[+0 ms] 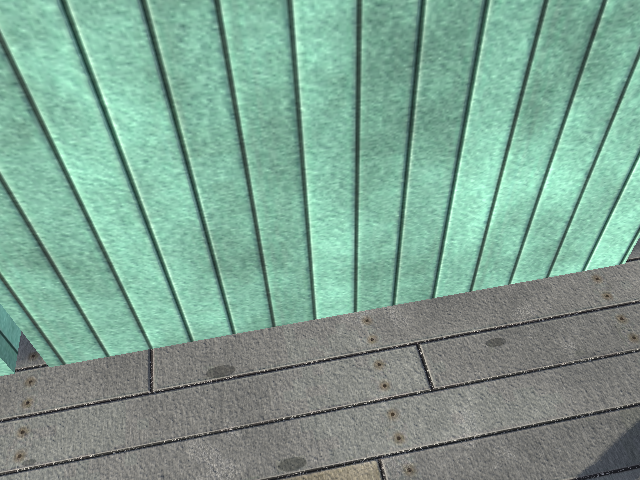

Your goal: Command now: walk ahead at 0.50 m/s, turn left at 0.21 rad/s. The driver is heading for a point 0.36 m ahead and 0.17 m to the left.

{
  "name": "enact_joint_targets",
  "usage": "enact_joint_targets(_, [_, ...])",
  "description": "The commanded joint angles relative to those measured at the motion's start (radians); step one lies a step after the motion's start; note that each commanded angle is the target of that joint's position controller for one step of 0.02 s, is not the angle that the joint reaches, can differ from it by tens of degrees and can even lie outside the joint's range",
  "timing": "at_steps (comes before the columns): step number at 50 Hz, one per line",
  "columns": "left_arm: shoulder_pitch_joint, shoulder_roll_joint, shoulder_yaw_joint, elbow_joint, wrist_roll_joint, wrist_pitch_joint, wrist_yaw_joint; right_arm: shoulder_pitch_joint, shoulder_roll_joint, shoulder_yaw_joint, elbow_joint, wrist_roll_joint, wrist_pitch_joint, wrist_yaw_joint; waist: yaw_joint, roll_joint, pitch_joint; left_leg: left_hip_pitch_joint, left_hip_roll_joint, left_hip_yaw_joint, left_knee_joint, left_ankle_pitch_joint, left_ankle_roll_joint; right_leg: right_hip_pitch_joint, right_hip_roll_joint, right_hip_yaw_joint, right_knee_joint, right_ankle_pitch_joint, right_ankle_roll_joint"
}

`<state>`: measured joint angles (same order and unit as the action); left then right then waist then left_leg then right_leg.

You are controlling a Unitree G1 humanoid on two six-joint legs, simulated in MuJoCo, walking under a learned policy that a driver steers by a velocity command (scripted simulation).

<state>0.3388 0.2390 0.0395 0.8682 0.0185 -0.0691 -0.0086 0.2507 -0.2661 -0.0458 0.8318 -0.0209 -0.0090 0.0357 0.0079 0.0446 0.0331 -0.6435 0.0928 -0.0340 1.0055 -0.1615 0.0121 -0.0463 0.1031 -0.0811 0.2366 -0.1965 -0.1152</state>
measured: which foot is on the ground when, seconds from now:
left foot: up 0.00-0.24, down 0.26-1.00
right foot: down 0.00-0.28, up 0.30-0.64, down 0.66-1.00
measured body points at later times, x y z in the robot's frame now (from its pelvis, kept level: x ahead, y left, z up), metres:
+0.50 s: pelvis +0.25 +0.05 +0.00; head +0.30 +0.07 +0.45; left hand +0.33 +0.33 -0.12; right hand +0.38 -0.20 -0.13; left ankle +0.27 +0.11 -0.75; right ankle +0.32 -0.09 -0.69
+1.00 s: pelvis +0.37 +0.03 -0.01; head +0.39 +0.03 +0.44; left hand +0.38 +0.29 -0.15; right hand +0.50 -0.20 -0.16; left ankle +0.27 +0.11 -0.75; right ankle +0.43 -0.05 -0.75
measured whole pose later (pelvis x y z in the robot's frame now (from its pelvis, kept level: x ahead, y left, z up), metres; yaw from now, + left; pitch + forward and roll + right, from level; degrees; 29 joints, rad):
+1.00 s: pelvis +0.37 +0.03 -0.01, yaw +15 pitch +0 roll -1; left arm 0.16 0.21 -0.01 1.06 -0.01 -0.07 0.06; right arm 0.16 -0.24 0.01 1.12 0.00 -0.06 -0.06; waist 0.00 0.02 0.01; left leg -0.07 -0.03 -0.05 0.41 -0.34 0.03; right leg -0.26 0.05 -0.03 0.42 -0.17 -0.05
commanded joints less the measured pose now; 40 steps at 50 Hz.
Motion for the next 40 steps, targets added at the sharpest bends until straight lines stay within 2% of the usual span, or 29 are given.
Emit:
enact_joint_targets(1, [0.009,0.118,0.023,-0.032,-0.003,-0.026,0.006,-0.042,-0.059,-0.017,-0.051,0.001,-0.008,0.002,0.006,-0.088,0.047,-0.060,-0.017,-0.022,-0.085,0.120,0.004,-0.008,-0.282,0.085,-0.129,0.335,-0.040])
enact_joint_targets(3, [0.016,0.116,0.020,-0.018,0.000,-0.033,0.015,-0.087,-0.054,-0.013,-0.060,0.000,-0.010,-0.003,0.013,-0.089,0.061,-0.047,-0.029,0.008,-0.175,0.169,0.003,0.015,-0.282,0.047,-0.139,0.349,-0.013])
enact_joint_targets(4, [0.014,0.120,0.018,-0.018,0.007,-0.037,0.023,-0.122,-0.061,-0.012,-0.069,-0.003,-0.014,-0.001,0.026,-0.083,0.063,-0.049,-0.030,0.025,-0.212,0.185,0.008,0.043,-0.291,0.039,-0.134,0.403,-0.012])
enact_joint_targets(7, [0.064,0.104,0.006,0.024,0.006,-0.038,0.033,-0.222,-0.044,-0.003,-0.104,-0.004,-0.028,0.009,0.052,-0.097,0.085,-0.026,-0.047,0.111,-0.333,0.170,0.035,0.123,-0.298,-0.017,-0.116,0.538,0.002])
enact_joint_targets(8, [0.072,0.110,0.004,0.036,0.009,-0.036,0.036,-0.232,-0.041,-0.001,-0.113,-0.003,-0.030,0.011,0.047,-0.099,0.083,-0.008,-0.061,0.129,-0.375,0.145,0.051,0.155,-0.304,-0.036,-0.085,0.623,0.011])
enact_joint_targets(10, [0.034,0.157,0.012,0.037,0.007,-0.040,0.047,-0.206,-0.054,-0.003,-0.110,-0.001,-0.041,0.006,0.014,-0.138,0.044,0.094,-0.123,0.184,-0.443,0.090,0.097,0.184,-0.298,-0.057,0.037,1.003,0.042])
enact_joint_targets(12, [0.001,0.221,0.033,0.033,0.007,-0.039,0.059,-0.058,-0.105,-0.017,-0.065,-0.009,-0.049,-0.004,-0.069,-0.183,-0.073,0.275,-0.173,0.175,-0.479,-0.013,0.155,0.194,-0.325,-0.071,0.275,1.196,0.042])
enact_joint_targets(13, [-0.024,0.227,0.035,0.024,0.003,-0.034,0.064,0.081,-0.137,-0.033,-0.020,-0.018,-0.056,-0.019,-0.141,-0.154,-0.156,0.440,-0.173,0.135,-0.555,-0.027,0.186,0.141,-0.319,-0.082,0.476,1.071,0.036])
enact_joint_targets(14, [-0.055,0.198,0.023,-0.021,-0.015,-0.044,0.054,0.224,-0.215,-0.059,0.011,-0.039,-0.051,-0.035,-0.197,-0.066,-0.255,0.714,-0.032,-0.073,-0.574,-0.141,0.256,-0.103,-0.254,-0.099,0.770,0.781,0.051])
enact_joint_targets(15, [-0.049,0.124,0.010,-0.055,-0.039,-0.057,0.031,0.180,-0.290,-0.085,0.008,-0.033,-0.033,-0.049,-0.130,0.237,-0.282,0.967,0.229,-0.601,-0.674,0.040,0.407,-0.545,0.001,-0.044,1.160,-0.194,0.107])
enact_joint_targets(16, [-0.081,0.152,0.004,-0.026,-0.022,-0.064,0.020,0.118,-0.275,-0.078,0.008,-0.007,-0.039,-0.049,-0.112,0.102,-0.278,0.952,0.240,-0.595,-0.714,0.204,0.417,-0.636,-0.067,0.163,1.206,-0.200,0.080])
enact_joint_targets(17, [-0.094,0.147,-0.004,-0.019,-0.026,-0.070,0.008,0.072,-0.210,-0.064,0.027,0.020,-0.050,-0.038,-0.071,-0.003,-0.163,0.801,0.205,-0.386,-0.695,0.454,0.375,-0.599,-0.125,0.156,1.137,-0.091,0.094])
enact_joint_targets(18, [-0.088,0.124,-0.011,0.001,-0.029,-0.068,0.010,0.039,-0.147,-0.045,0.046,0.021,-0.067,-0.027,-0.033,-0.079,-0.076,0.647,0.177,-0.276,-0.701,0.737,0.337,-0.522,-0.148,0.133,1.056,-0.063,0.100])
enact_joint_targets(19, [-0.098,0.127,-0.011,-0.001,-0.009,-0.056,0.014,0.016,-0.109,-0.028,0.066,0.026,-0.080,-0.021,-0.005,-0.091,-0.052,0.592,0.143,-0.216,-0.705,0.829,0.300,-0.486,-0.156,0.136,0.979,-0.066,0.109])
enact_joint_targets(20, [-0.088,0.125,-0.012,0.013,0.010,-0.039,0.014,-0.019,-0.091,-0.016,0.079,0.025,-0.087,-0.016,0.012,-0.085,-0.056,0.531,0.106,-0.158,-0.711,0.874,0.271,-0.421,-0.146,0.119,0.922,-0.068,0.117])
enact_joint_targets(22, [-0.061,0.101,-0.017,0.024,0.021,-0.016,0.011,-0.057,-0.125,-0.012,0.104,0.029,-0.099,-0.010,0.045,-0.031,-0.088,0.488,0.054,-0.072,-0.702,0.982,0.233,-0.353,-0.120,0.083,0.769,-0.079,0.122])
enact_joint_targets(24, [-0.081,0.087,-0.024,0.028,0.016,-0.009,0.014,-0.083,-0.146,-0.010,0.120,0.025,-0.100,-0.013,0.044,0.010,-0.115,0.475,0.029,-0.021,-0.689,1.000,0.196,-0.299,-0.106,0.051,0.580,-0.067,0.126])
enact_joint_targets(26, [-0.139,0.074,-0.035,0.028,0.009,-0.003,0.020,-0.069,-0.142,-0.005,0.141,0.019,-0.095,-0.021,0.011,0.034,-0.146,0.497,0.029,-0.013,-0.681,0.905,0.167,-0.264,-0.115,0.046,0.448,0.005,0.122])
enact_joint_targets(28, [-0.189,0.076,-0.039,0.030,0.004,-0.001,0.028,-0.082,-0.133,0.002,0.150,0.019,-0.076,-0.036,-0.005,0.037,-0.172,0.485,0.028,-0.038,-0.671,0.729,0.138,-0.221,-0.118,0.049,0.371,0.071,0.117])
enact_joint_targets(30, [-0.179,0.083,-0.039,0.065,-0.011,-0.011,0.051,-0.106,-0.127,0.009,0.158,0.021,-0.063,-0.048,0.003,0.022,-0.146,0.460,0.048,-0.078,-0.657,0.597,0.135,-0.184,-0.130,0.077,0.308,0.059,0.114])
enact_joint_targets(31, [-0.176,0.079,-0.042,0.082,-0.008,-0.007,0.062,-0.130,-0.104,0.019,0.163,0.030,-0.054,-0.057,0.012,0.006,-0.129,0.448,0.062,-0.096,-0.645,0.519,0.136,-0.147,-0.146,0.091,0.249,0.062,0.112])
enact_joint_targets(32, [-0.154,0.074,-0.049,0.105,0.003,-0.009,0.066,-0.141,-0.080,0.030,0.174,0.036,-0.053,-0.058,0.024,0.010,-0.124,0.410,0.042,-0.097,-0.633,0.364,0.116,-0.079,-0.164,0.104,0.175,0.113,0.106])
enact_joint_targets(33, [-0.144,0.089,-0.048,0.107,0.010,-0.012,0.073,-0.123,-0.062,0.038,0.187,0.039,-0.059,-0.061,0.020,0.014,-0.093,0.376,0.016,-0.118,-0.631,0.186,0.085,-0.040,-0.215,0.163,0.123,0.169,0.098])
enact_joint_targets(34, [-0.135,0.118,-0.048,0.112,0.017,-0.012,0.082,-0.100,-0.056,0.039,0.194,0.030,-0.061,-0.068,-0.005,-0.032,-0.072,0.351,-0.010,-0.126,-0.624,-0.023,0.077,-0.033,-0.284,0.233,0.127,0.278,0.078])
enact_joint_targets(35, [-0.218,0.168,-0.035,0.106,-0.013,0.001,0.081,0.046,-0.005,0.054,0.226,0.025,-0.045,-0.081,-0.103,-0.157,-0.074,0.440,-0.054,-0.105,-0.674,-0.176,0.053,-0.153,-0.325,0.297,0.115,0.283,0.011])
enact_joint_targets(36, [-0.232,0.122,-0.044,0.105,-0.023,0.004,0.069,0.024,-0.040,0.052,0.249,0.011,-0.034,-0.093,-0.076,-0.139,-0.049,0.526,-0.053,-0.090,-0.658,-0.135,0.040,-0.224,-0.300,0.296,0.076,0.173,0.020])
enact_joint_targets(37, [-0.222,0.094,-0.050,0.112,-0.027,-0.002,0.061,-0.015,-0.071,0.046,0.245,0.010,-0.029,-0.097,-0.057,-0.124,-0.034,0.530,-0.047,-0.103,-0.651,-0.090,0.043,-0.224,-0.261,0.265,0.072,0.118,0.045])
enact_joint_targets(39, [-0.189,0.089,-0.047,0.130,-0.027,-0.009,0.060,-0.049,-0.086,0.042,0.243,0.017,-0.034,-0.096,-0.034,-0.114,-0.045,0.519,-0.028,-0.110,-0.646,-0.032,0.050,-0.173,-0.228,0.237,0.089,0.142,0.065])
enact_joint_targets(40, [-0.172,0.090,-0.044,0.142,-0.027,-0.009,0.063,-0.050,-0.080,0.045,0.246,0.021,-0.040,-0.093,-0.028,-0.105,-0.052,0.504,-0.023,-0.111,-0.647,-0.019,0.050,-0.144,-0.227,0.234,0.101,0.179,0.064])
